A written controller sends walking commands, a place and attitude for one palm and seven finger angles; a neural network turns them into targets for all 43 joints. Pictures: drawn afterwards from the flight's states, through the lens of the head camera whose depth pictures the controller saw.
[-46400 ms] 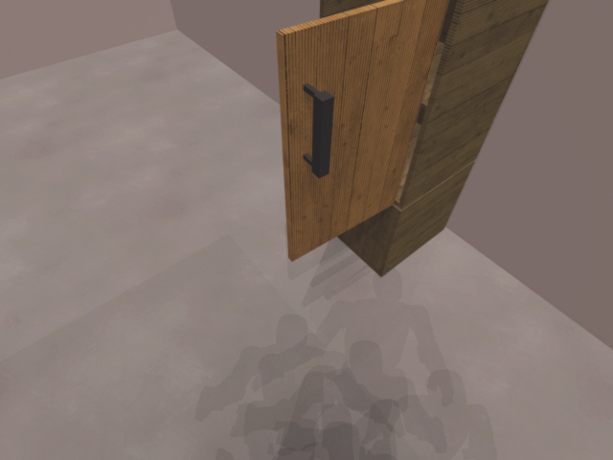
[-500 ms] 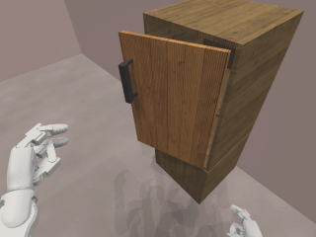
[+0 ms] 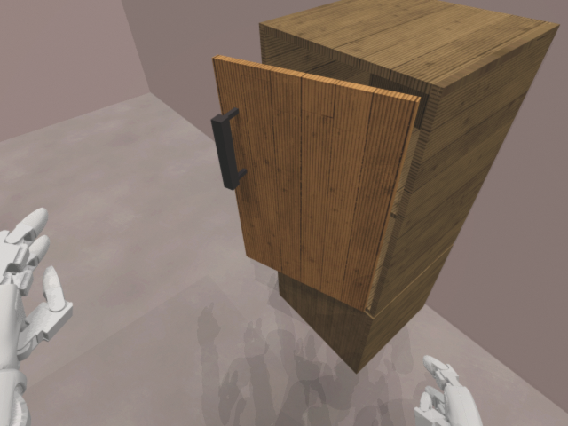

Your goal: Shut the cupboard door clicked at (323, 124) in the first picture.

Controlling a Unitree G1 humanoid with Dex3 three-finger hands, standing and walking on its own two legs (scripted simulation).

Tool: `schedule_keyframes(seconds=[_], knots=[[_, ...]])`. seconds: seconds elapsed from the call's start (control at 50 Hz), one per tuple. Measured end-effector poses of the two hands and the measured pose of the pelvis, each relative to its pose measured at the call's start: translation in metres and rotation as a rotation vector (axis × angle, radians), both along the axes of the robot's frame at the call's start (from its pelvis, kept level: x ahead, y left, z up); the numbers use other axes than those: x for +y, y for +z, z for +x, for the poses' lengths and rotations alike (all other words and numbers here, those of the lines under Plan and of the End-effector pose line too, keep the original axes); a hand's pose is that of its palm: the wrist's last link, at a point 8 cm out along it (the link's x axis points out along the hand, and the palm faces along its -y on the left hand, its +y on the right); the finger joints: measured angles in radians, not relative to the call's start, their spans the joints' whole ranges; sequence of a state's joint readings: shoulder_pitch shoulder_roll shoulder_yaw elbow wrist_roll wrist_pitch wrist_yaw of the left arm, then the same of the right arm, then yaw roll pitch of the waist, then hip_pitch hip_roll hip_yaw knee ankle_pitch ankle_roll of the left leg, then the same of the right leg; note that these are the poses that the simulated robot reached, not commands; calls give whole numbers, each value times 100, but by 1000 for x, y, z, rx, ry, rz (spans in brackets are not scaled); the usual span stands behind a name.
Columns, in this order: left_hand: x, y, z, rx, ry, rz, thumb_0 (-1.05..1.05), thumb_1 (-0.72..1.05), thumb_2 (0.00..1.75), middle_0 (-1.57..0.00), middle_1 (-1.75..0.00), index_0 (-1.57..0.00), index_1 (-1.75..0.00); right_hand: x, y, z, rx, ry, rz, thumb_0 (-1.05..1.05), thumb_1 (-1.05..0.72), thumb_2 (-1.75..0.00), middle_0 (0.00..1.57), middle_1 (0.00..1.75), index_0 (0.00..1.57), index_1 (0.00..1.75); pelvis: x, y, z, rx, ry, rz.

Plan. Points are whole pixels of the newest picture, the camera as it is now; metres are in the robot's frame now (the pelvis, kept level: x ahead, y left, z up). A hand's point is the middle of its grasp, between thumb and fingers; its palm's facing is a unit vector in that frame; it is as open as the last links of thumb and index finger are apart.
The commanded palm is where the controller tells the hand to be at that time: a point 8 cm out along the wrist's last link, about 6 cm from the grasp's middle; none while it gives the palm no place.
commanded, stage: draw the hand back to the body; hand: left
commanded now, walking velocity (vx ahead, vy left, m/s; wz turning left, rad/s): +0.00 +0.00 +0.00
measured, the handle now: (232, 149) +0.62 +0.19 +0.07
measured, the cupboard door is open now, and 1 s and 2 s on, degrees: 19 19 19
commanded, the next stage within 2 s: step back with the hand held close in 0.02 s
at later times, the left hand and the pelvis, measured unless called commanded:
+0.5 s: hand (43, 308) +0.19 +0.29 +0.15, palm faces +0.35 -0.79 -0.51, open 7.4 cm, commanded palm +0.13 +0.32 +0.17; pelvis -0.02 +0.03 -0.01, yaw -2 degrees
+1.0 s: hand out of the picture +0.04 +0.29 +0.17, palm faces +0.51 -0.75 -0.42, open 7.4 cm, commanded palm -0.01 +0.33 +0.17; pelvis -0.14 +0.02 -0.02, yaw +2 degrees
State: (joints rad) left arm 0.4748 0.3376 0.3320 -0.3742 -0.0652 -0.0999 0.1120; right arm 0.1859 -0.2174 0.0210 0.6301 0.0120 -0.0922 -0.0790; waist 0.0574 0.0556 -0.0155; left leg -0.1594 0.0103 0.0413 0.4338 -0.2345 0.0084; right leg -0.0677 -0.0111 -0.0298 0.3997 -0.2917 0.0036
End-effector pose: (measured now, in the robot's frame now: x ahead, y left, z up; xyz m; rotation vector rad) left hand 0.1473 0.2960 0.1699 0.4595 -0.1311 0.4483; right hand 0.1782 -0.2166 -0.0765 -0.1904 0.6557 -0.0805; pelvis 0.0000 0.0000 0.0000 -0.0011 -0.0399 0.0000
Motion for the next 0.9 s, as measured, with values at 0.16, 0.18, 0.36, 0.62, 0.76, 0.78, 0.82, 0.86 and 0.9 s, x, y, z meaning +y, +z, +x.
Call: schedule_keyframes(seconds=[0.16,0.18,0.36,0.62,0.76,0.78,0.82,0.86,0.9], knots=[[3,3,4,11,9,15,2,89,90,-21,-31,-22,-31,-2,-5,-3,28,-10,10,1,-90,-90,20,30,20,30,-1,0,3,2,-5,-1],[4,3,4,15,10,16,2,89,90,-21,-31,-22,-31,-3,-6,-4,37,-11,9,1,-90,-90,20,30,20,30,-1,0,3,8,-3,-3],[14,-4,12,58,-55,67,2,89,90,-21,-31,-22,-31,-14,-11,-19,111,-90,-44,1,-90,-90,20,30,20,30,13,-4,-6,63,-13,-16],[42,6,-26,-18,-92,121,1,89,90,-21,-31,-22,-31,7,1,-67,75,-130,-64,1,-90,-90,20,30,20,30,35,-10,-50,55,-33,-23],[47,-5,-71,-71,-49,110,2,89,90,-21,-31,-22,-31,17,-7,-106,71,-85,-74,1,-90,-90,21,30,20,30,35,-18,-84,36,3,-37],[47,-5,-78,-82,-42,112,2,89,90,-21,-31,-22,-31,18,-9,-111,74,-75,-74,1,-90,-90,21,30,20,30,34,-19,-89,35,11,-40],[45,-4,-92,-105,-30,122,2,89,90,-21,-31,-22,-31,18,-14,-121,82,-54,-75,1,-90,-90,21,30,20,30,31,-21,-100,29,28,-44],[42,-1,-107,-127,-22,135,2,89,90,-21,-31,-22,-31,18,-18,-130,88,-36,-73,1,-90,-90,21,30,20,30,28,-23,-110,21,39,-45],[37,3,-122,-147,-17,146,2,89,90,-21,-31,-22,-31,16,-20,-140,91,-23,-70,1,-90,-90,21,30,20,30,24,-24,-119,17,44,-43]])
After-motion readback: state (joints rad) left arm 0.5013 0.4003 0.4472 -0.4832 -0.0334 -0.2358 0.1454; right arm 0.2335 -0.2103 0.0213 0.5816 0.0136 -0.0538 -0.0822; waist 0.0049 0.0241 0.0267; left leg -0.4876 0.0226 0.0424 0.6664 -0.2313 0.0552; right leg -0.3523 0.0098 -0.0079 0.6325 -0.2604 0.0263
